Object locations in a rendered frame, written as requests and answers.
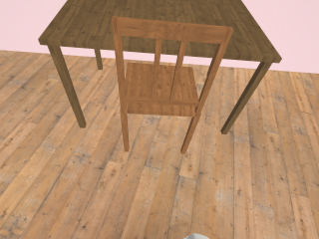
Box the table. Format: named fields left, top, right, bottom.
left=38, top=0, right=282, bottom=134

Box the chair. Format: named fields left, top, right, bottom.
left=112, top=16, right=233, bottom=154

